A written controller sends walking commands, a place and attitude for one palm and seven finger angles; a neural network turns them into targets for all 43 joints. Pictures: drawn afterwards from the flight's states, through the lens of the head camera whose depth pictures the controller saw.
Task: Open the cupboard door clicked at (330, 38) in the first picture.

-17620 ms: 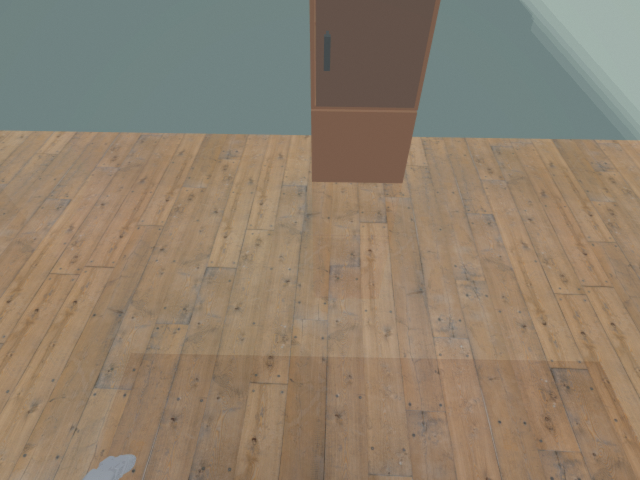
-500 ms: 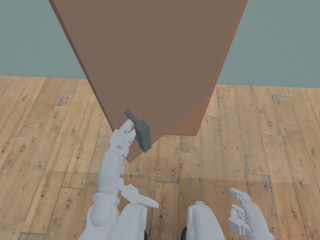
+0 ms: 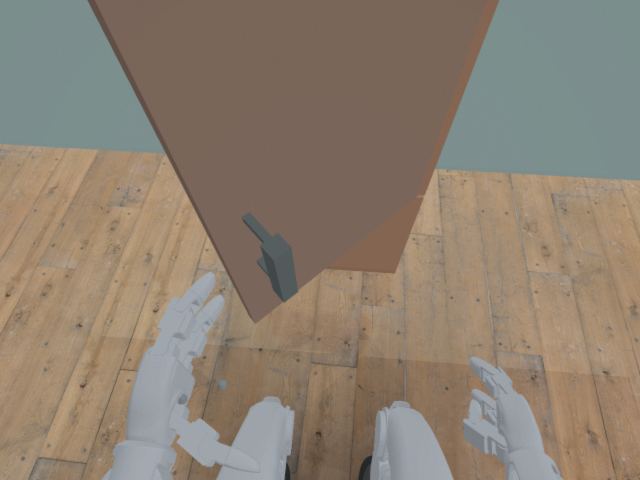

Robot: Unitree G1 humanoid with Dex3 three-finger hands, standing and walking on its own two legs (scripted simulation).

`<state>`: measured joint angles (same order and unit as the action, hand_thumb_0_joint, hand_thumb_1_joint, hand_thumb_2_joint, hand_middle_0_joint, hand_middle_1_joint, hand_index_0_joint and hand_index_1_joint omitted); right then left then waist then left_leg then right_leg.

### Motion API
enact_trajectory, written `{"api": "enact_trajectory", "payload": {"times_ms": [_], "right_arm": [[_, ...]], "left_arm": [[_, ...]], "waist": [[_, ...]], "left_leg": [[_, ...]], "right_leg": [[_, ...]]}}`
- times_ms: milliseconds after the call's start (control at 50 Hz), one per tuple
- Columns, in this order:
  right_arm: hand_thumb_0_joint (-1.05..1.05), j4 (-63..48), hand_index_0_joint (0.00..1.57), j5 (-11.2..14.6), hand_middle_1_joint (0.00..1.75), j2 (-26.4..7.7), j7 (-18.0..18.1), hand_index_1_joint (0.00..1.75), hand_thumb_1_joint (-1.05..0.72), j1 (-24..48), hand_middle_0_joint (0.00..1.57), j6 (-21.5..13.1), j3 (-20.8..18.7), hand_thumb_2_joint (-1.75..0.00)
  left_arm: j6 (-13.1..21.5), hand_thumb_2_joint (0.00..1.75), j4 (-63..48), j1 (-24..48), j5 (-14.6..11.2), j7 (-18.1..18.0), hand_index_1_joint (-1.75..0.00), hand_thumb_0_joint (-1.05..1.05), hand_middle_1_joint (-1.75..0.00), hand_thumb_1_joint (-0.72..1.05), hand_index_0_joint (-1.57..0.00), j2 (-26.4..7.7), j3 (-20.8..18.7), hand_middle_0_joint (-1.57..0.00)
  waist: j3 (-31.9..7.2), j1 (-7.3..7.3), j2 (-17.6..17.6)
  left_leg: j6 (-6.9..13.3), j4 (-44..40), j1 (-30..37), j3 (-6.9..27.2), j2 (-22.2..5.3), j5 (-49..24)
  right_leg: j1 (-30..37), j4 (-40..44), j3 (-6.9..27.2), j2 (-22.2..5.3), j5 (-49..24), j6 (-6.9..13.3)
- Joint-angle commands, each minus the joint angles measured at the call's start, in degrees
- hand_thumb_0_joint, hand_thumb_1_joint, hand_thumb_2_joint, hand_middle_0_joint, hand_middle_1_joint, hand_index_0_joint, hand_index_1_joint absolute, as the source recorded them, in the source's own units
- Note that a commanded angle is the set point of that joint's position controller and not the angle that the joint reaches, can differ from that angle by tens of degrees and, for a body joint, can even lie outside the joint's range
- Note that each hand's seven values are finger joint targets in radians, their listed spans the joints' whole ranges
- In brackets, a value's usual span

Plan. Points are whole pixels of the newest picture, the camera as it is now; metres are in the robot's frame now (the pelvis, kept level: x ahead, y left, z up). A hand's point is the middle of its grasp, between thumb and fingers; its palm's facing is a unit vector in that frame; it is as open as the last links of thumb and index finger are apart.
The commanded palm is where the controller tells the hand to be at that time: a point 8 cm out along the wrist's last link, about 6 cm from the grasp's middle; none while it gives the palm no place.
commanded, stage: slide the hand sideways off the handle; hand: left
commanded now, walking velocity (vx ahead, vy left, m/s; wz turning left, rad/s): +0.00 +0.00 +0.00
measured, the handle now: (269, 258) +0.36 +0.09 +0.04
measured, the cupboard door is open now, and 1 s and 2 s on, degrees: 45 45 45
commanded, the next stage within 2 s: draw the hand back to the body in 0.08 s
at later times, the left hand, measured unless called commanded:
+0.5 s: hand (150, 376) +0.21 +0.16 +0.12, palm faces +0.01 -1.00 -0.08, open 16.3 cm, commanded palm +0.18 +0.22 +0.12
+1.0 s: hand out of the picture +0.21 +0.23 +0.21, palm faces +0.25 -0.88 -0.40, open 13.7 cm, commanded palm +0.18 +0.28 +0.24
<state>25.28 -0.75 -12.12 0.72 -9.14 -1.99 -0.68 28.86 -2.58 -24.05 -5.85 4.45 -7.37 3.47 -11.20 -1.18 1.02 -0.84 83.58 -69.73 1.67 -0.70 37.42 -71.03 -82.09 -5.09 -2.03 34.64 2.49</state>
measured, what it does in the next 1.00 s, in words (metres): rises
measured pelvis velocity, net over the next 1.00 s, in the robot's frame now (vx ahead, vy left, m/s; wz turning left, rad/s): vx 0.04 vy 0.02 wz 0.00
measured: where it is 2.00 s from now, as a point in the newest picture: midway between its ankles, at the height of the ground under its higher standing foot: outside the picture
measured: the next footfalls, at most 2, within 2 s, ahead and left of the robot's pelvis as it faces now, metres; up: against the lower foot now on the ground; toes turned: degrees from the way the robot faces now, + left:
none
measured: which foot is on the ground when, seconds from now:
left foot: down 0.00-1.00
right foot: down 0.00-1.00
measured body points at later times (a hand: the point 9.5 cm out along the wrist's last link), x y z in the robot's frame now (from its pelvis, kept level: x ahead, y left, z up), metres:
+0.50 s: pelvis +0.00 +0.01 +0.04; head +0.07 +0.00 +0.49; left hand +0.21 +0.22 +0.12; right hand +0.19 -0.22 -0.04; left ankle +0.02 +0.13 -0.58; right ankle +0.04 -0.10 -0.58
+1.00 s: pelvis +0.04 +0.02 +0.12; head +0.03 +0.00 +0.57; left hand +0.20 +0.28 +0.23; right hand +0.22 -0.20 +0.04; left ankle +0.02 +0.13 -0.58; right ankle +0.04 -0.10 -0.58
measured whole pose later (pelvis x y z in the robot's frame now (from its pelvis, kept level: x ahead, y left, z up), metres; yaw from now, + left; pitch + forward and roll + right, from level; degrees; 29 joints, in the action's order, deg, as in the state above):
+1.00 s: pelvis +0.04 +0.02 +0.12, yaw +0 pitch +5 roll -1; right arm 26.0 1.5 -12.5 7.8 -16.8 -2.4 3.0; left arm -0.8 -22.8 -36.5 -2.2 -8.2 -18.1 -6.1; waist -7.0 -2.1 4.6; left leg 1.0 47.0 -25.5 0.1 0.1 26.2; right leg -26.5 -45.2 -3.8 -1.5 23.3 -0.1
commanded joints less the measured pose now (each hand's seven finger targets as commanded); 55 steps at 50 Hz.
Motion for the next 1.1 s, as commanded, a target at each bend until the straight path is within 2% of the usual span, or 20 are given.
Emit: {"api": "enact_trajectory", "payload": {"times_ms": [0, 40, 140, 160, 220, 260, 340, 380, 440, 600, 660, 680, 700, 720, 740, 760, 820, 900, 960, 1080], "right_arm": [[0.00, -8.5, 0.20, 0.6, 0.30, -5.8, 1.0, 0.30, -0.90, 0.9, 0.20, -3.7, -2.7, -0.90], [0.00, -8.5, 0.20, 0.7, 0.30, -6.0, 1.1, 0.30, -0.90, 0.9, 0.20, -4.1, -2.6, -0.90], [0.00, -8.3, 0.20, 0.7, 0.30, -6.6, 1.5, 0.30, -0.90, 0.5, 0.20, -5.1, -2.5, -0.90], [0.00, -8.4, 0.20, 0.8, 0.30, -6.7, 1.6, 0.30, -0.90, 0.6, 0.20, -5.0, -2.5, -0.90], [0.00, -10.5, 0.20, 1.2, 0.30, -6.6, 1.9, 0.30, -0.90, -0.1, 0.20, -4.7, -2.6, -0.90], [0.00, -11.3, 0.20, 1.7, 0.30, -6.2, 2.3, 0.30, -0.90, -0.7, 0.20, -4.1, -2.7, -0.90], [0.00, -11.6, 0.20, 2.6, 0.30, -5.9, 2.8, 0.30, -0.90, -1.5, 0.20, -3.0, -2.4, -0.90], [0.00, -11.4, 0.20, 2.9, 0.30, -6.0, 3.2, 0.30, -0.90, -1.6, 0.20, -2.7, -2.3, -0.90], [0.00, -11.4, 0.20, 2.9, 0.30, -6.7, 3.7, 0.30, -0.90, -1.9, 0.20, -2.7, -1.9, -0.90], [0.00, -11.9, 0.20, 3.0, 0.30, -6.2, 4.4, 0.30, -0.90, -3.4, 0.20, -4.7, -1.1, -0.90], [0.00, -11.5, 0.20, 3.4, 0.30, -6.2, 4.3, 0.30, -0.90, -3.3, 0.20, -4.9, -1.1, -0.90], [0.00, -11.9, 0.20, 3.1, 0.30, -6.0, 5.9, 0.30, -0.90, -3.3, 0.20, -3.2, -1.2, -0.90], [0.00, -13.1, 0.20, 3.1, 0.30, -4.8, 6.3, 0.30, -0.90, -3.6, 0.20, -2.6, -0.4, -0.90], [0.00, -12.8, 0.20, 3.0, 0.30, -5.0, 6.5, 0.30, -0.90, -3.8, 0.20, -2.3, -0.4, -0.90], [0.00, -12.2, 0.20, 3.0, 0.30, -4.9, 6.6, 0.30, -0.90, -3.9, 0.20, -2.0, -0.4, -0.90], [0.00, -11.6, 0.20, 3.0, 0.30, -5.0, 6.7, 0.30, -0.90, -3.5, 0.20, -1.8, -0.2, -0.90], [0.00, -11.2, 0.20, 2.6, 0.30, -5.5, 7.0, 0.30, -0.90, -3.3, 0.20, -1.9, 0.4, -0.90], [0.00, -9.5, 0.20, 2.3, 0.30, -5.9, 7.5, 0.30, -0.90, -2.4, 0.20, -3.4, 1.3, -0.90], [0.00, -8.1, 0.20, 2.1, 0.30, -6.3, 7.5, 0.30, -0.90, -1.4, 0.20, -4.8, 1.6, -0.90], [0.00, -4.9, 0.20, 2.1, 0.30, -6.0, 6.6, 0.30, -0.90, 0.2, 0.20, -6.9, 1.9, -0.90]], "left_arm": [[4.2, 0.30, -13.1, -2.1, -2.6, 1.7, -0.30, 0.00, -0.30, -0.50, -0.15, -5.0, -4.8, -0.15], [4.3, 0.30, -13.7, -1.1, -3.0, 2.6, -0.30, 0.00, -0.30, -0.50, -0.15, -4.3, -3.7, -0.15], [3.3, 0.30, -13.0, 0.6, -3.8, 3.9, -0.30, 0.00, -0.30, -0.50, -0.15, -4.5, -3.4, -0.15], [2.7, 0.30, -12.3, 0.3, -3.8, 4.0, -0.30, 0.00, -0.30, -0.50, -0.15, -5.2, -4.3, -0.15], [1.3, 0.30, -22.6, -1.5, -4.2, 3.2, -0.30, 0.00, -0.30, -0.50, -0.15, -9.5, -7.4, -0.15], [-0.9, 0.30, -26.5, -4.1, -4.8, 2.3, -0.30, 0.00, -0.30, -0.50, -0.15, -11.3, -9.6, -0.15], [-5.9, 0.30, -25.9, -6.6, -5.5, 1.4, -0.30, 0.00, -0.30, -0.50, -0.15, -8.2, -8.1, -0.15], [-7.8, 0.30, -22.2, -8.1, -5.8, 1.8, -0.30, 0.00, -0.30, -0.50, -0.15, -7.1, -8.3, -0.15], [-8.8, 0.30, -20.7, -8.2, -6.1, 3.0, -0.30, 0.00, -0.30, -0.50, -0.15, -7.7, -8.6, -0.15], [-5.3, 0.33, -29.0, -9.3, -8.3, 4.8, -0.30, 0.00, -0.30, -0.43, -0.15, -12.7, -12.9, -0.15], [-6.0, 0.37, -28.0, -10.8, -9.2, 4.9, -0.30, 0.00, -0.30, -0.32, -0.16, -12.6, -14.1, -0.16], [-13.6, 0.39, -27.9, -15.0, 0.0, -2.7, -0.30, 0.00, -0.30, -0.29, -0.16, -21.4, -15.3, -0.16], [-17.3, 0.40, -30.6, -15.7, 0.7, -6.0, -0.30, 0.00, -0.30, -0.26, -0.16, -15.8, -12.5, -0.16], [-19.4, 0.42, -31.1, -15.4, 1.2, -7.6, -0.30, 0.00, -0.30, -0.22, -0.16, -14.2, -11.2, -0.16], [-21.2, 0.43, -30.9, -15.8, 2.0, -8.8, -0.30, 0.00, -0.30, -0.18, -0.16, -13.4, -10.7, -0.16], [-22.7, 0.45, -30.5, -15.8, 2.6, -10.0, -0.30, 0.00, -0.30, -0.15, -0.16, -14.5, -11.7, -0.16], [-24.8, 0.50, -32.6, -13.6, 3.5, -12.1, -0.30, 0.00, -0.30, -0.05, -0.17, -16.3, -12.8, -0.17], [-26.0, 0.55, -32.4, -9.5, 3.8, -13.9, -0.30, 0.00, -0.30, 0.09, -0.17, -18.3, -15.1, -0.17], [-25.9, 0.60, -33.7, -7.5, 3.9, -14.5, -0.30, 0.00, -0.30, 0.20, -0.18, -20.2, -17.7, -0.18], [-25.4, 0.69, -32.9, -6.9, 3.4, -13.9, -0.30, 0.00, -0.30, 0.41, -0.18, -19.6, -20.3, -0.18]], "waist": [[-17.8, 0.87, -2.6], [-16.6, 1.87, -2.6], [-15.4, 2.66, -3.2], [-15.1, 2.33, -3.6], [-21.3, -0.51, 1.9], [-23.0, -1.59, 2.3], [-16.5, 0.99, -0.5], [-12.6, 2.00, -4.2], [-8.3, 2.81, -5.3], [-7.9, 1.01, 4.2], [-5.2, 1.08, 3.8], [-7.9, -1.98, 5.4], [-4.3, -0.17, 5.7], [-2.7, 0.52, 4.1], [-1.3, 0.42, 5.9], [-1.0, 0.47, 4.4], [-0.7, 0.40, 0.7], [2.4, 0.20, 0.4], [2.4, -0.79, 1.1], [5.9, -1.32, 1.9]], "left_leg": [[1.8, -9.2, 6.3, -0.2, 2.6, -14.9], [2.0, -8.7, 5.5, -0.1, 2.6, -13.5], [2.1, -7.9, 3.8, 0.2, 2.4, -10.7], [2.2, -8.0, 3.1, 0.4, 2.4, -10.8], [2.1, -12.0, 9.9, -0.1, 2.5, -14.0], [2.1, -14.8, 13.6, 0.1, 2.6, -17.3], [2.2, -18.4, 15.7, -0.1, 2.5, -15.2], [2.2, -19.6, 15.2, 0.3, 2.4, -13.5], [2.2, -22.0, 16.5, 0.6, 2.3, -11.6], [1.7, -29.1, 28.3, 0.5, 2.1, -18.5], [1.6, -31.2, 30.1, 0.8, 1.8, -19.2], [1.7, -35.9, 33.1, -0.4, 0.5, -20.5], [1.7, -37.1, 34.2, -0.4, 0.7, -20.8], [1.6, -37.5, 34.5, 0.0, 0.5, -21.1], [1.7, -38.0, 35.6, -0.4, 0.4, -22.2], [1.9, -38.5, 36.6, -0.3, 0.3, -24.0], [2.1, -40.7, 40.6, -0.2, 0.0, -26.6], [2.2, -44.9, 44.1, 0.0, -0.1, -25.2], [2.2, -47.5, 47.0, 0.0, 0.0, -26.6], [1.8, -51.8, 51.8, -0.4, -0.2, -31.8]], "right_leg": [[18.7, 13.4, 5.9, 1.8, -13.9, -0.7], [17.3, 13.8, 6.0, 1.9, -11.9, -0.9], [15.5, 14.6, 6.6, 1.8, -6.6, -1.0], [15.8, 14.5, 6.6, 1.9, -6.0, -0.7], [20.6, 15.4, 6.1, 1.9, -9.2, -0.5], [24.3, 16.4, 5.1, 2.3, -13.2, -0.4], [26.0, 21.4, 3.7, 2.5, -12.5, -1.5], [26.6, 23.6, 3.3, 2.6, -10.2, -1.8], [26.9, 26.5, 3.1, 2.5, -7.3, -1.9], [32.7, 29.3, 1.0, 3.1, -14.7, -1.0], [34.2, 31.3, 0.5, 3.5, -15.1, -1.0], [38.3, 34.3, 4.0, 1.3, -15.8, -0.3], [38.0, 35.5, 2.8, 1.1, -16.1, -0.7], [38.0, 36.2, 2.3, 1.1, -16.4, -0.9], [39.1, 36.9, 2.1, 1.0, -17.3, -1.0], [40.7, 38.1, 2.0, 1.2, -18.9, -0.9], [44.0, 40.4, 1.4, 1.2, -21.3, -1.4], [47.5, 44.0, 1.4, 1.0, -20.5, -1.5], [51.1, 46.2, 1.5, 0.8, -22.0, -1.2], [56.1, 50.1, 1.4, 0.8, -26.7, -1.4]]}}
